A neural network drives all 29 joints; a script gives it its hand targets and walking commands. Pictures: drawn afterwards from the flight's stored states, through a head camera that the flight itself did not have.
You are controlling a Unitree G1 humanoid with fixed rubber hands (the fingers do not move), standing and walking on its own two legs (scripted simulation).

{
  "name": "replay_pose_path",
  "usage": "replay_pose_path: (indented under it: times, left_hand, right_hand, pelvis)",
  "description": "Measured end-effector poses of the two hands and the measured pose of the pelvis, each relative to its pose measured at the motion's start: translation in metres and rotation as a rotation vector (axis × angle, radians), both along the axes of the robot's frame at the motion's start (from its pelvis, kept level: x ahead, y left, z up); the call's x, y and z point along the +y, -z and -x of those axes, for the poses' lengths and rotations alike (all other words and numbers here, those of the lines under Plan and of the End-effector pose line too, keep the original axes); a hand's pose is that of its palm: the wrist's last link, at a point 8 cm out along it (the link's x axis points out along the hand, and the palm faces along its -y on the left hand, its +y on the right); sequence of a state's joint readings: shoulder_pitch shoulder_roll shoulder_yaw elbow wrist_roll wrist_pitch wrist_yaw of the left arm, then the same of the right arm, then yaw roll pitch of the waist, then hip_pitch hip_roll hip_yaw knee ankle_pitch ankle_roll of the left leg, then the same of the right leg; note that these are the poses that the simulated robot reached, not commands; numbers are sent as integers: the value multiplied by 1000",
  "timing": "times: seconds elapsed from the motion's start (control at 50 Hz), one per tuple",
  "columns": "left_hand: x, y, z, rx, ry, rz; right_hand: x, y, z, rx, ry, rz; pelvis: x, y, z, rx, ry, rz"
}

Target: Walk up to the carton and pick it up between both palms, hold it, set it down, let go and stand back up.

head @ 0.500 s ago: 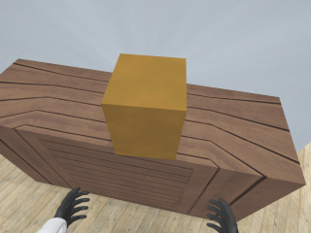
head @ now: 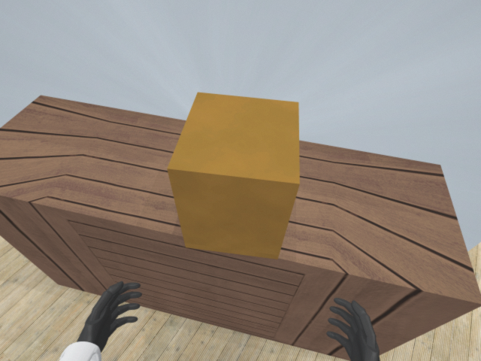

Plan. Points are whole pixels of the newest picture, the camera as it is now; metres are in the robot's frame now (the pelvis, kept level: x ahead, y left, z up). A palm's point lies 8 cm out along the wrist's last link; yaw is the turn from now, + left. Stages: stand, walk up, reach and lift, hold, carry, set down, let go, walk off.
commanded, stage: reach and lift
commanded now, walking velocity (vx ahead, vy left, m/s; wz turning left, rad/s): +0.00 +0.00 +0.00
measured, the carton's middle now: (239, 178) +0.44 +0.05 +0.03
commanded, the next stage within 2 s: none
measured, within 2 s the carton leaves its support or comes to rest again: neither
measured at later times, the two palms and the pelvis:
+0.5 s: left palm (102, 292) +0.20 +0.25 +0.00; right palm (363, 310) +0.21 -0.17 +0.00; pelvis +0.01 +0.01 +0.00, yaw +1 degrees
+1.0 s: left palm (112, 229) +0.29 +0.24 +0.06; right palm (365, 254) +0.28 -0.16 +0.06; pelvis +0.00 +0.01 +0.00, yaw +0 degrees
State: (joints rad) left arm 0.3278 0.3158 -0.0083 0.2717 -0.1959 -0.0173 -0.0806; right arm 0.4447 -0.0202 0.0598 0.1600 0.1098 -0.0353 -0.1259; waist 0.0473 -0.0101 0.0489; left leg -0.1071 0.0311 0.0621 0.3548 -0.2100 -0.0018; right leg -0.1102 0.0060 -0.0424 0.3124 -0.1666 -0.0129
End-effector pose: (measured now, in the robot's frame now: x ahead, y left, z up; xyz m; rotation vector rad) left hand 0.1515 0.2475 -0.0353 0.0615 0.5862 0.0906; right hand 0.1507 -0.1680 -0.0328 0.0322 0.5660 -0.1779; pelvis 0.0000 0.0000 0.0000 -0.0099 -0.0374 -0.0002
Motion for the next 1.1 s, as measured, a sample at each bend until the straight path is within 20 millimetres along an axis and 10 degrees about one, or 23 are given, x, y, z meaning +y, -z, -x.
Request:
replay_pose_path:
  times: [0.6, 1.1]
  left_hand:
    - [3, -37, -67, -289, 61, 15]
    - [-8, -110, -152, -318, 33, 41]
  right_hand:
    - [3, -39, -70, -296, 9, 27]
    - [3, -102, -143, -346, 10, 3]
  pelvis:
    - [10, 2, -12, -48, -8, 8]
    - [7, 0, 7, -42, 3, 3]
